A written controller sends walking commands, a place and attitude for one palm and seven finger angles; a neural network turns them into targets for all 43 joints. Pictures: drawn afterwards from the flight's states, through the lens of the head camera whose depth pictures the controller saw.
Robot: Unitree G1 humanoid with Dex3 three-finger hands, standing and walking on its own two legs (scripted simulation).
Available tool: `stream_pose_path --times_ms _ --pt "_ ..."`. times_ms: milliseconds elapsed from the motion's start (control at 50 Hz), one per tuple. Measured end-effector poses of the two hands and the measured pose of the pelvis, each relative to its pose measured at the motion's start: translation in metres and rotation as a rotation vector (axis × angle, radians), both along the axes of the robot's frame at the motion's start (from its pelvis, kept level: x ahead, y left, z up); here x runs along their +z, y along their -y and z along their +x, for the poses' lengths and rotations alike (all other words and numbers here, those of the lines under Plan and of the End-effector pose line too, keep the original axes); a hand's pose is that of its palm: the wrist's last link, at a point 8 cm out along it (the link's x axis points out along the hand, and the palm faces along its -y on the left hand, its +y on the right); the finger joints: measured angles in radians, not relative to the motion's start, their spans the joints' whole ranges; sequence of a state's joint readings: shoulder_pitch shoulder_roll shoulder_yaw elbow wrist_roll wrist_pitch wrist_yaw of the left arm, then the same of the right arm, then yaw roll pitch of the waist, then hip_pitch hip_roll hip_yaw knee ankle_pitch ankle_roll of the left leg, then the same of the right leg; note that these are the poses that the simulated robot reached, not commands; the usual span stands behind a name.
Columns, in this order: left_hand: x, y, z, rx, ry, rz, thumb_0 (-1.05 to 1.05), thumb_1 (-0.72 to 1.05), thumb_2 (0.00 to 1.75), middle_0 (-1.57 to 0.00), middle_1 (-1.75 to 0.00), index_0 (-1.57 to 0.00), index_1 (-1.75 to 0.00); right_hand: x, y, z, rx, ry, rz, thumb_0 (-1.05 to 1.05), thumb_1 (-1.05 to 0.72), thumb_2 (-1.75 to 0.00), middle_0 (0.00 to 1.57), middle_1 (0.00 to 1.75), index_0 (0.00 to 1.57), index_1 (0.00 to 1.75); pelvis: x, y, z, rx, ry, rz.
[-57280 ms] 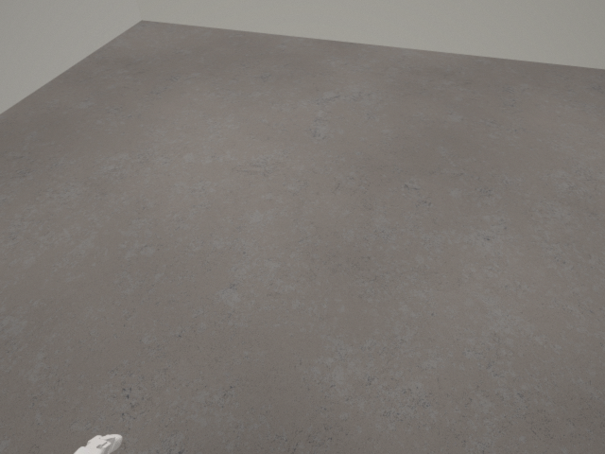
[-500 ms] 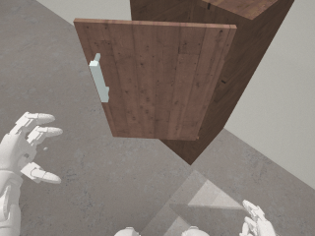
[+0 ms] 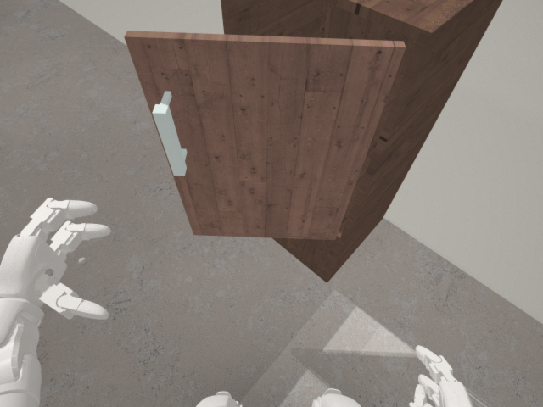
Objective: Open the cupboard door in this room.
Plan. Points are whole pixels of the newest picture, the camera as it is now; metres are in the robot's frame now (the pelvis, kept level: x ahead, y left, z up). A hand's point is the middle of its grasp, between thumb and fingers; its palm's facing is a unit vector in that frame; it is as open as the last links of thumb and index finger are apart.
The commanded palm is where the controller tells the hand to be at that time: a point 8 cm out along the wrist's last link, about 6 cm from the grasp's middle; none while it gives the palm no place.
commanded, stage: move the hooked fingers beside the handle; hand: left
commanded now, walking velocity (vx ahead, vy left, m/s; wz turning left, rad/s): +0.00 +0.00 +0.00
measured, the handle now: (173, 135) +0.56 +0.21 +0.04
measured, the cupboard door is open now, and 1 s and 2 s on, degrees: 41 41 41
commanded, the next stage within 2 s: none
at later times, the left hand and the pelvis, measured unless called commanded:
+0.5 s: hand (99, 226) +0.34 +0.27 +0.06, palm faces +0.03 -1.00 -0.04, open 14.0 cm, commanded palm +0.32 +0.32 +0.06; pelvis +0.00 +0.00 +0.00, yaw +0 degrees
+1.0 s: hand (119, 185) +0.43 +0.27 +0.05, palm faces +0.01 -1.00 -0.01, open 14.0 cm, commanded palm +0.40 +0.32 +0.05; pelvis +0.00 +0.00 -0.02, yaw -2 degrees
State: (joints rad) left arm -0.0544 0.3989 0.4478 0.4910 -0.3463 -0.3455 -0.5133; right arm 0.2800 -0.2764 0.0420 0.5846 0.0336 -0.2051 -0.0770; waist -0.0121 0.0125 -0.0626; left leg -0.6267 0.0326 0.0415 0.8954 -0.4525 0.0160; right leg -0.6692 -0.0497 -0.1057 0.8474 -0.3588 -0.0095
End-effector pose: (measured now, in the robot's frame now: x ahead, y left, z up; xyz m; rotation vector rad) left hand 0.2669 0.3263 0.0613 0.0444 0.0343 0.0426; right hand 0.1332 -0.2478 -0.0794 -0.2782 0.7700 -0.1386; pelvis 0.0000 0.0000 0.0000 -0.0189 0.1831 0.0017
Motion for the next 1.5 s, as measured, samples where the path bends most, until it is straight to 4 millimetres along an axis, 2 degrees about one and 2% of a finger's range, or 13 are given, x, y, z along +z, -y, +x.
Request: stream_pose_path --times_ms 160,340,600,800,1000,1500 --pt "-0.001 -0.001 0.005 -0.001 -0.004 -0.001 -0.01 -0.5 0.3 -0.3 -1.2 -0.3 -1.2 -0.001 -0.004 0.009 0.023 0.011 -0.002 0.01 -0.9 -0.9 0.21 0.3 0.21 0.3 -0.001 -0.002 0.001 0.008 -0.006 -0.002" --pt "0.001 0.006 0.035 -0.023 0.007 -0.005 -0.01 -0.5 0.3 -0.3 -1.2 -0.3 -1.2 -0.003 0.002 0.004 0.004 -0.019 -0.017 0.01 -0.9 -0.9 0.21 0.3 0.21 0.3 -0.002 -0.001 0.002 0.005 -0.022 -0.001" --pt "-0.002 0.001 0.067 -0.005 -0.001 -0.014 -0.01 -0.5 0.3 -0.3 -1.2 -0.3 -1.2 -0.013 0.016 -0.033 -0.059 -0.149 -0.034 0.01 -0.9 -0.9 0.21 0.3 0.21 0.3 -0.005 0.001 0.002 -0.008 -0.048 0.0" --pt "-0.003 -0.001 0.102 -0.023 0.008 -0.02 -0.01 -0.5 0.3 -0.3 -1.2 -0.3 -1.2 -0.022 0.024 -0.063 -0.104 -0.256 -0.058 0.01 -0.9 -0.9 0.21 0.3 0.21 0.3 -0.01 0.001 -0.002 -0.013 -0.082 -0.005" --pt "-0.01 0.002 0.137 -0.027 -0.008 -0.031 -0.01 -0.5 0.3 -0.3 -1.2 -0.3 -1.2 -0.027 0.022 -0.087 -0.143 -0.345 -0.061 0.01 -0.9 -0.9 0.21 0.3 0.21 0.3 -0.016 -0.003 -0.004 -0.024 -0.12 -0.009" --pt "-0.011 0.006 0.212 -0.038 -0.013 -0.02 -0.01 -0.5 0.3 -0.3 -1.2 -0.3 -1.2 -0.033 0.011 -0.137 -0.225 -0.567 -0.065 0.0 -0.9 -0.9 0.21 0.3 0.21 0.3 -0.025 -0.012 0.002 -0.037 -0.206 -0.029"
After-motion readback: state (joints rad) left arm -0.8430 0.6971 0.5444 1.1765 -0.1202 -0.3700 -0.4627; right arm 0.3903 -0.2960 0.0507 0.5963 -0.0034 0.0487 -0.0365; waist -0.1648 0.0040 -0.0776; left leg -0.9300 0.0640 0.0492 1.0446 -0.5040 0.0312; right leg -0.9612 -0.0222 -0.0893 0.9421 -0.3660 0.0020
